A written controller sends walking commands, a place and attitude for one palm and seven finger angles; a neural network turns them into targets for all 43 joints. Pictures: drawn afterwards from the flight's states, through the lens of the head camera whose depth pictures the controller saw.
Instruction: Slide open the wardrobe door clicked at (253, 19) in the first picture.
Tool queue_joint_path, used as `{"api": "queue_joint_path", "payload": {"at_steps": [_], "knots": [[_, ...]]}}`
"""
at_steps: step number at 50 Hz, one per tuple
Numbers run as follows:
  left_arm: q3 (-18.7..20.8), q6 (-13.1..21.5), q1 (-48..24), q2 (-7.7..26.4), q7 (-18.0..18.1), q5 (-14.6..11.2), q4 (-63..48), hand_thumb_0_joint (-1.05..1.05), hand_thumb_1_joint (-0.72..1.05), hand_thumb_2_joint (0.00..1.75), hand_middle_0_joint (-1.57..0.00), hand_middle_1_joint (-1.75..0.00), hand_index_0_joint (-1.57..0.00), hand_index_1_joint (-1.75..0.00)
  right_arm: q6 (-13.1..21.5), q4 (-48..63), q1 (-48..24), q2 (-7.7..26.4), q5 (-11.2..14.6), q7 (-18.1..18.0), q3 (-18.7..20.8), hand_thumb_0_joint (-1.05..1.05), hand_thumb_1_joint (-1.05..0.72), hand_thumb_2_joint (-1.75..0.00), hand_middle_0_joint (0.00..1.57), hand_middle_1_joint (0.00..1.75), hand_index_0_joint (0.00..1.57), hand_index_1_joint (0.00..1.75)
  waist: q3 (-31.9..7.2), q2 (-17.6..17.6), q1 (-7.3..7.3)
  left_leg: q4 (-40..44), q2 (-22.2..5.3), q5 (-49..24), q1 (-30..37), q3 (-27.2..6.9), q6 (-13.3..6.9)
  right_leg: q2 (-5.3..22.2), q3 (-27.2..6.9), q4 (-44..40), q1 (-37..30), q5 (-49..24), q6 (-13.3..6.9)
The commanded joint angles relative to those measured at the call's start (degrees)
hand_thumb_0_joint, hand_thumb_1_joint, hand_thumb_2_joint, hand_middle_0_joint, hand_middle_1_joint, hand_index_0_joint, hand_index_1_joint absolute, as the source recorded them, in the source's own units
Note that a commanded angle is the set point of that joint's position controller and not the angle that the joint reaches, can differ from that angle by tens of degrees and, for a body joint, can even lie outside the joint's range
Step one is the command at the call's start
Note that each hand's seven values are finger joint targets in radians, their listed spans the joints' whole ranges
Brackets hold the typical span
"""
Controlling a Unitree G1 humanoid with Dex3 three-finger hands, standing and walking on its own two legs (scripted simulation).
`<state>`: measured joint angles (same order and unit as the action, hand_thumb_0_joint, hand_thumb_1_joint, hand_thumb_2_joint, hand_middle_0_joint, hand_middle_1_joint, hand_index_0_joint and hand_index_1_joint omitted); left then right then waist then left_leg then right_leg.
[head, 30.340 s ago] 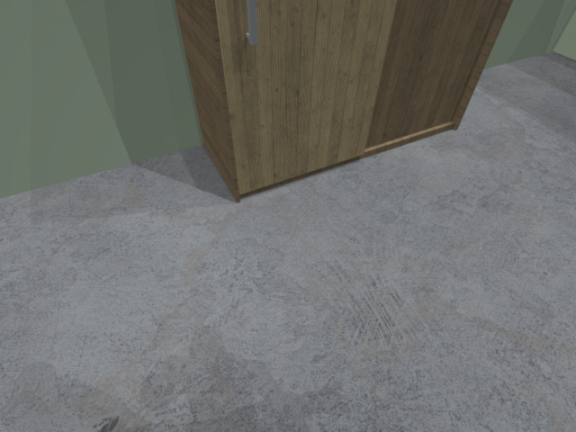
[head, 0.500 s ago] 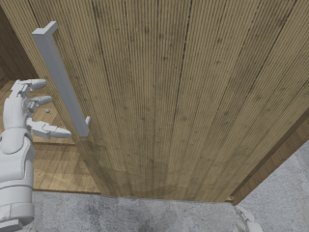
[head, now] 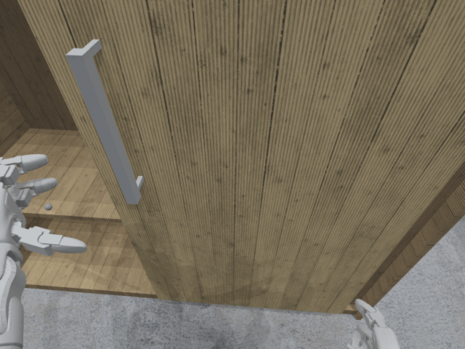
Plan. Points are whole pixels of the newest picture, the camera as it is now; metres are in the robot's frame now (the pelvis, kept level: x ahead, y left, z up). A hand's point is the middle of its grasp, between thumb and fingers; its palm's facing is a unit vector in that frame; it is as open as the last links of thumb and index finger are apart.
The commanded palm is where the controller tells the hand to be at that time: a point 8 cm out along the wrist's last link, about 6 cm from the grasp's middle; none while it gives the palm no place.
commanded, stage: slip the hand off the handle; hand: left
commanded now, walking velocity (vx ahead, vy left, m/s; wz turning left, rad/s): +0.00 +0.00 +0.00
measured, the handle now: (117, 134) +0.41 +0.27 +0.17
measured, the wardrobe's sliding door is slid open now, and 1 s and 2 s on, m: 0.64 0.64 0.64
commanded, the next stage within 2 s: draw the hand back to the body in 0.20 s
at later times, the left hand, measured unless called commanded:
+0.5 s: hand (51, 225) +0.22 +0.29 +0.15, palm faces +0.25 -0.96 -0.09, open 14.7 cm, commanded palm +0.18 +0.34 +0.16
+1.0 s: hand (36, 240) +0.19 +0.29 +0.16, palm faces +0.46 -0.84 -0.29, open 13.8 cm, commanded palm +0.15 +0.32 +0.17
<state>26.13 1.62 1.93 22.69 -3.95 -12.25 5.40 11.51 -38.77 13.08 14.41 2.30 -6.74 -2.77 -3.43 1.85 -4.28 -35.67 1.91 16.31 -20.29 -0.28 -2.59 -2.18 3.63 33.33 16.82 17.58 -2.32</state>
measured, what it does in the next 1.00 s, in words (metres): stands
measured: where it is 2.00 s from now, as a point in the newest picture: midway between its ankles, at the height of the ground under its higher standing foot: outside the picture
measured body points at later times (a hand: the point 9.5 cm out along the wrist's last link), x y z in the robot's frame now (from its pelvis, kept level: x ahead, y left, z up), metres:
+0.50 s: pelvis +0.00 +0.00 +0.00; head -0.02 -0.01 +0.45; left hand +0.21 +0.34 +0.15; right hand +0.20 -0.22 -0.07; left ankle +0.03 +0.09 -0.73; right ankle +0.00 -0.09 -0.73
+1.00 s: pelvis +0.00 +0.00 +0.00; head -0.03 +0.00 +0.45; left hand +0.16 +0.33 +0.17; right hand +0.20 -0.20 -0.06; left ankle +0.03 +0.09 -0.73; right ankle +0.00 -0.09 -0.73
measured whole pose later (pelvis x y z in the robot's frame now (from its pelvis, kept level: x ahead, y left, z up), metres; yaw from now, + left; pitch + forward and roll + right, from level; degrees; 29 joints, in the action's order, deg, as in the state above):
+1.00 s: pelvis +0.00 +0.00 +0.00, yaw +1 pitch -3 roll -2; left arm 21.4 -0.4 19.2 21.3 2.0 -8.5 -17.5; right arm 16.2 -37.8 12.0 13.8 0.9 -4.5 -3.5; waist -1.2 2.6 -5.0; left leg -34.2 2.2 15.6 -15.8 -1.2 -2.8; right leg -2.1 4.4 30.5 11.5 16.4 -2.1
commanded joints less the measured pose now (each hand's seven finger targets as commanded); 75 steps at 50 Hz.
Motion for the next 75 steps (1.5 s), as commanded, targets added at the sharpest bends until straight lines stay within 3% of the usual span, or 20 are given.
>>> {"api": "queue_joint_path", "payload": {"at_steps": [1,10,16,17,19,24,27,28,33,36,41,42,43,45,47,48,50,54,68,75], "knots": [[1.9,3.91,-15.74,13.82,-1.06,-1.14,-15.13,0.0,-0.55,0.2,-0.25,-1.15,-0.25,-1.15,5.04,8.84,-6.52,6.92,0.4,-1.5,2.27,0.0,-0.9,-0.9,0.2,0.3,0.2,0.3,-5.99,4.02,1.49,7.18,-1.73,-0.74,6.56,-3.88,0.6,1.48,-2.92,-6.63,3.3,-1.71,0.56],[7.85,1.84,1.44,14.5,-1.09,-3.2,-21.01,0.0,-0.55,0.2,-0.25,-1.15,-0.25,-1.15,5.3,10.09,-7.12,5.95,0.11,-0.28,2.33,0.0,-0.9,-0.9,0.2,0.3,0.2,0.3,-7.87,1.76,-1.62,5.53,-1.29,-9.83,5.73,-2.3,1.14,1.81,-2.25,-5.89,-1.14,-10.31,0.74],[6.06,2.68,-5.25,13.98,-1.09,-3.21,-22.4,0.0,-0.55,0.2,-0.25,-1.15,-0.25,-1.15,5.88,8.83,-7.18,6.01,0.31,-1.29,2.07,0.0,-0.9,-0.9,0.2,0.3,0.2,0.3,-4.22,4.2,0.67,5.24,-1.35,-6.12,5.97,-2.78,0.89,1.69,-2.79,-6.61,2.8,-5.69,0.88],[2.5,1.57,-6.69,12.02,-7.03,-7.01,-18.34,0.0,-0.55,0.2,-0.25,-1.15,-0.25,-1.15,6.74,8.31,-6.8,7.29,1.07,-1.86,1.52,0.0,-0.9,-0.9,0.2,0.3,0.2,0.3,-4.85,3.26,2.99,5.73,-1.6,-4.7,6.7,-2.86,0.72,2.02,-3.33,-7.44,0.89,-5.58,1.15],[3.34,1.34,-11.72,15.2,-10.95,-8.09,-21.66,0.0,-0.55,0.2,-0.25,-1.15,-0.25,-1.15,7.79,8.33,-7.71,6.96,1.6,-3.15,1.45,0.0,-0.9,-0.9,0.2,0.3,0.2,0.3,-6.36,5.48,2.19,5.15,-1.55,-4.9,7.65,-3.27,0.12,2.19,-4.09,-7.71,-0.54,-6.08,1.08],[5.38,-0.87,-7.4,17.97,-17.69,-10.07,-18.42,0.0,-0.55,0.2,-0.25,-1.15,-0.25,-1.15,10.07,8.66,-7.48,7.59,1.55,-3.32,0.83,0.0,-0.9,-0.9,0.2,0.3,0.2,0.3,-6.88,2.65,1.02,6.07,-1.86,-7.4,7.99,-4.62,-0.03,2.35,-3.48,-7.57,-3.06,-8.62,1.04],[11.02,-2.82,-1.72,21.45,-21.25,-12.06,-16.62,0.0,-0.55,0.2,-0.25,-1.15,-0.25,-1.15,10.56,9.84,-8.08,7.6,1.75,-2.03,0.88,0.0,-0.9,-0.9,0.2,0.3,0.2,0.3,-7.43,2.67,-0.7,6.03,-1.83,-10.19,7.47,-4.59,0.12,2.44,-3.53,-7.44,-4.76,-11.76,1.23],[13.45,-3.55,1.81,22.3,-20.86,-12.58,-15.8,0.0,-0.55,0.2,-0.25,-1.15,-0.25,-1.15,10.42,10.13,-8.3,7.71,1.49,-1.5,0.92,0.0,-0.9,-0.9,0.2,0.3,0.2,0.3,-7.18,2.47,-1.84,5.55,-1.89,-11.8,6.86,-4.5,0.29,2.65,-3.65,-7.11,-5.62,-13.51,1.04],[12.72,-5.43,8.93,16.16,-17.99,-14.76,-21.44,0.0,-0.55,0.2,-0.25,-1.15,-0.25,-1.15,10.5,12.58,-8.83,7.07,1.99,0.43,1.18,0.0,-0.9,-0.9,0.2,0.3,0.2,0.3,-5.46,2.95,-2.05,5.5,-2.37,-11.52,7.26,-3.97,1.24,2.29,-2.44,-6.47,-2.77,-12.42,0.82],[8.3,-5.92,7.03,12.83,-16.68,-14.2,-26.81,0.0,-0.55,0.2,-0.25,-1.15,-0.25,-1.15,10.99,12.91,-7.95,7.07,2.28,0.57,1.36,0.0,-0.9,-0.9,0.2,0.3,0.2,0.3,-3.84,4.9,-0.51,6.12,-2.68,-8.55,8.54,-4.45,1.4,1.84,-1.72,-6.72,0.71,-8.61,0.86],[4.21,-5.69,0.03,13.04,-15.21,-11.44,-31.16,0.0,-0.37,0.29,-0.24,-1.04,-0.24,-1.04,11.88,11.82,-7.3,7.4,2.3,-0.87,1.3,0.0,-0.9,-0.9,0.2,0.3,0.2,0.3,-2.1,3.42,1.17,7.53,-2.65,-2.16,8.62,-5.66,0.46,1.74,-2.04,-8.06,2.67,-1.88,1.17],[6.84,-0.99,-5.19,21.71,-2.96,0.17,-36.3,0.0,-0.33,0.31,-0.24,-1.02,-0.24,-1.02,10.75,10.52,-6.81,8.03,-0.75,0.51,2.6,0.0,-0.9,-0.9,0.2,0.3,0.2,0.3,0.83,3.94,-0.19,7.26,-2.34,-0.36,4.57,-5.97,0.25,2.32,-4.63,-10.57,1.45,-0.65,0.14],[5.25,0.09,-0.36,17.82,2.27,1.37,-33.79,0.0,-0.3,0.32,-0.24,-1.0,-0.24,-1.0,10.33,9.29,-6.41,8.18,-1.27,0.74,2.74,0.0,-0.9,-0.9,0.2,0.3,0.2,0.3,2.66,3.26,0.43,7.48,-2.86,2.18,4.03,-5.64,0.6,3.49,-4.19,-10.92,2.44,0.35,-0.12],[0.16,1.05,7.0,10.39,6.0,3.22,-32.51,0.0,-0.22,0.36,-0.24,-0.96,-0.24,-0.96,8.98,9.74,-6.38,6.65,-0.97,1.23,2.41,0.0,-0.9,-0.9,0.2,0.3,0.2,0.3,2.5,2.27,0.92,8.81,-3.07,4.62,5.6,-6.2,0.77,3.7,-3.82,-10.16,1.47,1.13,-0.13],[0.59,3.17,8.57,11.12,8.51,4.45,-36.51,0.0,-0.15,0.39,-0.24,-0.92,-0.24,-0.92,7.76,9.75,-7.16,6.26,-0.99,1.45,2.44,0.0,-0.9,-0.9,0.2,0.3,0.2,0.3,-0.93,8.09,0.37,10.08,-2.85,5.7,7.53,-6.09,0.85,4.05,-4.15,-9.48,-0.95,0.54,-0.32],[0.9,4.02,9.95,11.61,9.44,5.19,-37.74,0.0,-0.12,0.41,-0.24,-0.89,-0.24,-0.89,7.31,9.46,-7.16,6.56,-1.24,1.53,2.55,0.0,-0.9,-0.9,0.2,0.3,0.2,0.3,-2.5,8.14,-0.11,10.66,-3.1,4.63,8.21,-6.16,0.8,4.02,-3.92,-9.36,-2.42,-0.7,-0.43],[-0.5,5.33,10.88,10.35,10.57,5.88,-39.76,0.0,-0.04,0.44,-0.23,-0.85,-0.23,-0.85,6.64,9.86,-7.51,5.93,-1.28,1.85,2.5,0.0,-0.9,-0.9,0.2,0.3,0.2,0.3,-2.75,7.69,0.16,11.63,-3.41,3.54,9.08,-6.61,0.99,3.88,-3.67,-9.1,-3.33,-1.94,-0.37],[-1.15,5.9,13.35,9.14,11.57,6.62,-36.13,0.0,0.1,0.51,-0.23,-0.77,-0.23,-0.77,4.67,9.67,-8.11,5.85,-1.32,1.64,2.8,0.0,-0.9,-0.9,0.2,0.3,0.2,0.3,0.99,-0.24,0.48,12.9,-4.02,0.93,8.59,-6.11,0.72,3.47,-3.18,-10.15,-3.77,-2.47,-0.02],[0.05,7.17,18.92,10.09,11.32,7.64,-40.94,0.0,0.61,0.76,-0.21,-0.47,-0.21,-0.47,1.08,10.08,-8.72,5.38,-1.85,2.62,3.42,0.0,-0.9,-0.9,0.2,0.3,0.2,0.3,-1.14,2.84,-0.71,13.12,-3.99,-16.35,14.32,-4.21,2.11,3.49,-2.87,-11.79,-9.2,-12.43,-0.14],[-0.53,6.85,19.4,8.79,10.66,7.13,-40.22,0.0,0.86,0.88,-0.2,-0.32,-0.2,-0.32,-0.76,10.55,-9.14,4.83,-1.69,2.68,3.57,0.0,-0.9,-0.9,0.2,0.3,0.2,0.3,1.13,1.43,-0.35,12.93,-3.56,-14.86,14.37,-2.49,1.25,3.62,-3.25,-13.12,-8.54,-13.49,0.29]]}}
